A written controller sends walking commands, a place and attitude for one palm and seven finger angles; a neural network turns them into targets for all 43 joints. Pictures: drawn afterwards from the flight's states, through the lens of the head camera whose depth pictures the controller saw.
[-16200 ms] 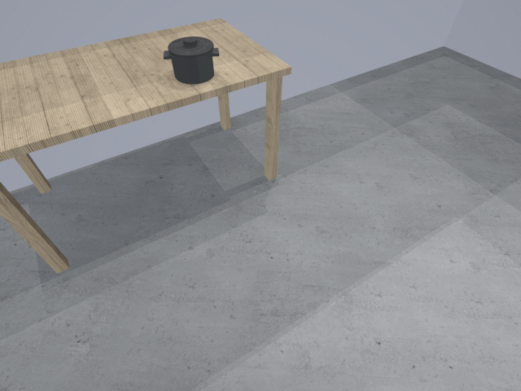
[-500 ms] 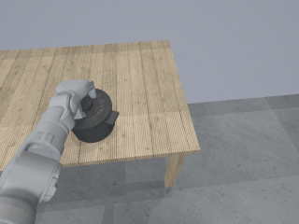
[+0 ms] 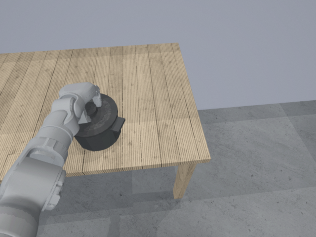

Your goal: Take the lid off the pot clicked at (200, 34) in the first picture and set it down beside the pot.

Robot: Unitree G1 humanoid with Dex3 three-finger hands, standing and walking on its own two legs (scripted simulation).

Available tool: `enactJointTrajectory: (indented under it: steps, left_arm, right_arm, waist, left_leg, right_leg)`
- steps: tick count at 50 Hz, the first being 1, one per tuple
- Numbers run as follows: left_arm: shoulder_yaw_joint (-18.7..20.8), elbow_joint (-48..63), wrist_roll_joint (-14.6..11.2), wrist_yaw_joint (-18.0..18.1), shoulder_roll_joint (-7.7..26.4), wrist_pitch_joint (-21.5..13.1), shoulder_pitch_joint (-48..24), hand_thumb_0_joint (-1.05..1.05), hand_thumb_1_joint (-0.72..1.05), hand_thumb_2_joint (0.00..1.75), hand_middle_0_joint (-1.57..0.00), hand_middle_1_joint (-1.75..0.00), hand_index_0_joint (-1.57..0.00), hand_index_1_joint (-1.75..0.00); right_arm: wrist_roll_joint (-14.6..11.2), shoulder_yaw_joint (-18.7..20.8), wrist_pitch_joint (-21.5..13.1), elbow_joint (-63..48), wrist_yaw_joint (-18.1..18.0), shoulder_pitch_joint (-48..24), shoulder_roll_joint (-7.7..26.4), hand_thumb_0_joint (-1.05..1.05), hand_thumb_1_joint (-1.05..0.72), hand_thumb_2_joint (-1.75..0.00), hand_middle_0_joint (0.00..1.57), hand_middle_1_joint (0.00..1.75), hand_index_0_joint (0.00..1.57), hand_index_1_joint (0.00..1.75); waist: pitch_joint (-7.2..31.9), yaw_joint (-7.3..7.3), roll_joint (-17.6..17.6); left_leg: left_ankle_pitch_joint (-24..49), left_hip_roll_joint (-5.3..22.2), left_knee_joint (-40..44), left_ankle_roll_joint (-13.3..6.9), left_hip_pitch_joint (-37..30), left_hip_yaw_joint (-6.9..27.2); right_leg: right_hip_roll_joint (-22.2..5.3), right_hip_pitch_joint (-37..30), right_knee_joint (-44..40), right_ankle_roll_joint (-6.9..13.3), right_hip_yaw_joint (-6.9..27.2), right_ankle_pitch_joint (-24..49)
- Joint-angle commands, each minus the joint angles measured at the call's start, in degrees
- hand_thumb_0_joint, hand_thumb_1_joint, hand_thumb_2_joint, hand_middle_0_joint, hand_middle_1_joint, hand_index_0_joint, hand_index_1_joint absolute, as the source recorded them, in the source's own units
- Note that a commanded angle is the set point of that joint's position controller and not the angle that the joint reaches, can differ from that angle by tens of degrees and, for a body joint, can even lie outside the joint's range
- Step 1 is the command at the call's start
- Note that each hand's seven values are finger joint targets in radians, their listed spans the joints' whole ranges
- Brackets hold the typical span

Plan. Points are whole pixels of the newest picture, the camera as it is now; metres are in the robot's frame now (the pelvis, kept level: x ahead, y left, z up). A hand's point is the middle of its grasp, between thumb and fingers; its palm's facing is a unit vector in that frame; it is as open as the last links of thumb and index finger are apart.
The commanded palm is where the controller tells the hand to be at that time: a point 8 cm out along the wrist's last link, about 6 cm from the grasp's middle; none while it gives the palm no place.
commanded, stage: close the fingers and squeeze the knob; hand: left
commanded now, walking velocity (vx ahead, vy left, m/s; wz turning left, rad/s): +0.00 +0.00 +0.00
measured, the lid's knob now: (88, 109) +0.47 +0.20 +0.01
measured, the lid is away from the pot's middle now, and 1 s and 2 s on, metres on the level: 0.00 0.01 0.01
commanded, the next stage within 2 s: lift the lid straight up in 0.68 s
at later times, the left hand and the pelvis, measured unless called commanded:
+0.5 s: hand (84, 111) +0.45 +0.20 +0.04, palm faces -0.40 -0.06 -0.92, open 8.1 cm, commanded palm +0.45 +0.19 +0.09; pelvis +0.00 +0.00 +0.00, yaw +0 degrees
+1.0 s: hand (84, 112) +0.44 +0.20 +0.04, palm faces -0.40 -0.06 -0.91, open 8.1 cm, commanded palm +0.45 +0.19 +0.11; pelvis +0.00 +0.00 +0.00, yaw +0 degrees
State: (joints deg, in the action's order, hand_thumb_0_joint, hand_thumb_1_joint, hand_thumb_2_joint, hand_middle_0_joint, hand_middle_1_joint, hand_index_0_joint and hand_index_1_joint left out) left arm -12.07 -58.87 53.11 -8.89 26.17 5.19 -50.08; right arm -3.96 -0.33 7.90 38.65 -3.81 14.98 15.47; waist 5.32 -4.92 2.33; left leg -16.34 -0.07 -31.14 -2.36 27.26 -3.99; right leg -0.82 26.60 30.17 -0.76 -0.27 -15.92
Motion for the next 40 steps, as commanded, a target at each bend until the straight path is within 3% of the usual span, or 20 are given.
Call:
enactJointTrajectory:
  steps: [1, 2, 5, 8, 9, 11, 12, 16, 17, 19, 20, 21, 24, 26, 29, 31, 32, 36, 37, 40]
  left_arm:
    - [2.68, 8.8, 0.53, 1.88, 10.41, -0.27, -21.95, 0.0, 0.45, 0.67, -0.76, -1.07, -0.76, -1.07]
    - [3.79, 8.43, 0.74, 2.11, 11.44, -0.31, -20.42, 0.0, 0.47, 0.65, -0.77, -1.07, -0.77, -1.07]
    - [2.26, 10.52, 0.36, 2.12, 8.55, -0.66, -21.09, 0.0, 0.42, 0.69, -0.75, -1.07, -0.74, -1.05]
    - [0.7, 7.46, 0.04, 2.25, 7.56, 0.44, -20.31, 0.0, 0.39, 0.74, -0.73, -1.06, -0.71, -1.04]
    - [2.25, 9.09, 0.33, 2.43, 9.68, 0.39, -22.1, 0.0, 0.39, 0.75, -0.73, -1.06, -0.7, -1.04]
    - [2.13, 9.71, -0.04, 2.22, 9.38, 0.16, -22.16, 0.0, 0.4, 0.77, -0.73, -1.06, -0.7, -1.03]
    - [4.03, 9.18, 0.15, 2.48, 11.42, 0.17, -20.6, 0.0, 0.4, 0.77, -0.73, -1.06, -0.7, -1.03]
    - [0.76, 10.09, -0.34, 2.12, 7.23, -0.04, -21.07, 0.0, 0.44, 0.8, -0.74, -1.06, -0.7, -1.03]
    - [2.37, 8.97, -0.02, 2.36, 9.31, 0.11, -20.63, 0.0, 0.45, 0.8, -0.74, -1.06, -0.7, -1.03]
    - [1.46, 8.29, -0.15, 2.38, 8.36, 0.48, -20.45, 0.0, 0.47, 0.81, -0.75, -1.06, -0.71, -1.03]
    - [3.03, 8.04, -0.36, 2.31, 9.55, 0.31, -20.36, 0.0, 0.48, 0.82, -0.75, -1.06, -0.71, -1.04]
    - [2.24, 9.33, -0.46, 2.27, 9.53, 0.26, -21.51, 0.0, 0.49, 0.83, -0.75, -1.06, -0.71, -1.04]
    - [2.58, 6.91, 0.0, 2.22, 10.23, 0.61, -19.72, 0.0, 0.52, 0.84, -0.76, -1.07, -0.72, -1.04]
    - [0.65, 6.68, -0.15, 1.96, 8.03, 0.72, -21.15, 0.0, 0.54, 0.85, -0.77, -1.08, -0.73, -1.05]
    - [2.58, 5.53, 0.65, 2.24, 10.48, 0.94, -20.7, 0.0, 0.57, 0.87, -0.78, -1.09, -0.75, -1.06]
    - [1.12, 5.63, 0.38, 1.83, 8.74, 0.75, -21.84, 0.0, 0.59, 0.88, -0.79, -1.1, -0.76, -1.07]
    - [1.24, 7.53, 0.75, 1.86, 9.03, 0.62, -23.97, 0.0, 0.6, 0.89, -0.8, -1.1, -0.76, -1.07]
    - [1.31, 7.0, 0.32, 1.77, 8.57, 0.31, -22.3, 0.0, 0.61, 0.91, -0.82, -1.11, -0.78, -1.08]
    - [2.27, 8.66, 0.64, 1.99, 9.85, 0.22, -23.7, 0.0, 0.62, 0.91, -0.82, -1.12, -0.78, -1.09]
    - [1.58, 8.64, 0.18, 1.98, 8.09, 0.04, -23.1, 0.0, 0.62, 0.92, -0.83, -1.12, -0.79, -1.09]
  right_arm:
    - [0.16, 3.05, -1.19, -4.73, -0.45, 2.97, 8.32, 0.0, -0.9, -0.9, 0.2, 0.3, 0.2, 0.3]
    - [0.07, 3.0, -1.23, -4.8, -0.42, 3.16, 8.28, 0.0, -0.9, -0.9, 0.2, 0.3, 0.2, 0.3]
    - [0.07, 3.34, -1.21, -4.89, -0.21, 2.44, 7.8, 0.0, -0.9, -0.9, 0.2, 0.3, 0.2, 0.3]
    - [-0.09, 3.12, -0.8, -4.27, -0.04, 2.78, 8.33, 0.0, -0.9, -0.9, 0.2, 0.3, 0.2, 0.3]
    - [-0.15, 3.21, -0.81, -4.15, -0.06, 2.75, 8.46, 0.0, -0.9, -0.9, 0.2, 0.3, 0.2, 0.3]
    - [0.06, 3.19, -0.96, -4.21, -0.07, 2.9, 8.46, 0.0, -0.9, -0.9, 0.2, 0.3, 0.2, 0.3]
    - [0.05, 3.23, -1.02, -4.35, -0.13, 2.81, 8.37, 0.0, -0.9, -0.9, 0.2, 0.3, 0.2, 0.3]
    - [0.17, 3.36, -0.94, -4.18, 0.04, 2.57, 8.12, 0.0, -0.9, -0.9, 0.2, 0.3, 0.2, 0.3]
    - [0.01, 3.28, -0.86, -3.99, 0.0, 2.81, 8.28, 0.0, -0.9, -0.9, 0.2, 0.3, 0.2, 0.3]
    - [-0.04, 3.09, -0.89, -4.04, -0.05, 2.48, 8.25, 0.0, -0.9, -0.9, 0.2, 0.3, 0.2, 0.3]
    - [-0.05, 3.09, -1.03, -3.99, -0.18, 2.33, 8.34, 0.0, -0.9, -0.9, 0.2, 0.3, 0.2, 0.3]
    - [0.1, 3.04, -0.98, -4.01, -0.07, 2.67, 8.47, 0.0, -0.9, -0.9, 0.2, 0.3, 0.2, 0.3]
    - [-0.19, 2.79, -0.96, -4.07, -0.33, 2.6, 8.59, 0.0, -0.9, -0.9, 0.2, 0.3, 0.2, 0.3]
    - [-0.11, 2.8, -1.05, -4.0, -0.33, 2.6, 8.52, 0.0, -0.9, -0.9, 0.2, 0.3, 0.2, 0.3]
    - [-0.17, 2.78, -1.23, -3.99, -0.53, 2.86, 8.61, 0.0, -0.9, -0.9, 0.2, 0.3, 0.2, 0.3]
    - [-0.11, 2.78, -1.27, -3.96, -0.54, 3.09, 8.68, 0.0, -0.9, -0.9, 0.2, 0.3, 0.2, 0.3]
    - [-0.03, 2.92, -1.26, -3.75, -0.52, 3.16, 8.6, 0.0, -0.9, -0.9, 0.2, 0.3, 0.2, 0.3]
    - [0.04, 2.97, -1.38, -4.12, -0.51, 3.45, 8.42, 0.0, -0.9, -0.9, 0.2, 0.3, 0.2, 0.3]
    - [0.11, 3.15, -1.3, -4.03, -0.48, 3.24, 8.47, 0.0, -0.9, -0.9, 0.2, 0.3, 0.2, 0.3]
    - [0.02, 3.04, -1.46, -4.3, -0.45, 2.7, 8.1, 0.0, -0.9, -0.9, 0.2, 0.3, 0.2, 0.3]
  waist:
    - [19.86, -1.25, -1.18]
    - [20.59, -0.79, -2.36]
    - [21.06, -0.99, -1.02]
    - [17.63, -1.71, -3.3]
    - [18.62, -1.34, -2.84]
    - [19.48, -1.33, -1.71]
    - [20.51, -0.7, -2.9]
    - [20.01, -1.54, -1.8]
    - [19.42, -1.22, -3.05]
    - [18.48, -1.4, -3.07]
    - [18.64, -1.09, -3.34]
    - [18.73, -1.29, -1.9]
    - [17.87, -1.29, -4.75]
    - [16.74, -1.89, -3.17]
    - [17.43, -1.46, -3.66]
    - [16.86, -2.06, -3.18]
    - [18.48, -2.09, -2.32]
    - [19.17, -1.96, -3.03]
    - [20.32, -1.72, -2.37]
    - [20.01, -1.59, -2.0]
  left_leg:
    - [22.33, 0.09, 0.59, -1.56, -14.39, 2.05]
    - [22.99, 0.01, 0.56, -1.55, -14.49, 2.38]
    - [25.04, 0.14, 0.4, -1.62, -15.76, 2.28]
    - [21.05, 0.33, 1.11, -1.53, -13.97, 2.23]
    - [21.09, 0.27, 1.24, -1.59, -14.34, 2.44]
    - [21.5, 0.15, 1.27, -1.63, -14.86, 2.38]
    - [21.6, 0.02, 1.25, -1.75, -14.85, 2.42]
    - [23.38, 0.27, 1.02, -1.71, -16.3, 2.33]
    - [22.51, 0.23, 1.31, -1.67, -15.43, 2.71]
    - [20.82, 0.08, 1.56, -1.69, -14.68, 2.31]
    - [21.28, 0.05, 1.53, -1.75, -14.08, 2.39]
    - [21.23, 0.08, 1.59, -1.72, -14.56, 2.28]
    - [19.62, -0.04, 1.73, -1.69, -13.17, 2.17]
    - [19.08, 0.05, 1.75, -1.64, -13.15, 2.01]
    - [18.45, -0.03, 1.57, -1.61, -12.9, 2.15]
    - [19.26, 0.11, 1.29, -1.51, -12.93, 2.18]
    - [20.13, 0.23, 1.13, -1.53, -14.24, 2.29]
    - [21.88, 0.2, 0.67, -1.58, -14.37, 2.41]
    - [22.18, 0.3, 0.7, -1.59, -15.11, 2.39]
    - [23.01, 0.19, 0.9, -1.58, -15.04, 2.59]
  right_leg:
    - [1.82, -6.67, -1.49, 2.65, -1.22, 21.6]
    - [1.91, -7.22, -1.35, 2.64, -1.39, 21.83]
    - [1.95, -6.5, -1.64, 2.73, -1.26, 22.65]
    - [2.08, -5.48, -2.09, 2.53, -1.74, 20.17]
    - [2.02, -5.96, -2.09, 2.65, -1.51, 20.3]
    - [1.97, -6.57, -2.05, 2.68, -1.4, 20.55]
    - [1.95, -7.85, -2.0, 2.6, -1.33, 21.04]
    - [2.08, -6.52, -2.27, 2.52, -1.43, 21.56]
    - [2.1, -6.68, -2.26, 2.56, -1.59, 20.84]
    - [2.07, -6.48, -2.52, 2.54, -1.54, 20.33]
    - [2.06, -7.01, -2.55, 2.67, -1.21, 20.75]
    - [1.96, -7.23, -2.38, 2.66, -1.35, 21.09]
    - [1.95, -7.32, -2.5, 2.45, -1.37, 20.38]
    - [2.02, -5.97, -2.53, 2.53, -1.37, 19.33]
    - [1.94, -5.87, -2.29, 2.59, -1.37, 18.63]
    - [2.03, -4.99, -2.03, 2.63, -1.47, 19.0]
    - [2.05, -4.71, -1.89, 2.66, -1.41, 19.31]
    - [2.12, -5.6, -1.65, 2.65, -1.44, 20.55]
    - [2.05, -5.83, -1.71, 2.6, -1.29, 20.99]
    - [2.17, -5.73, -1.86, 2.79, -1.38, 21.05]
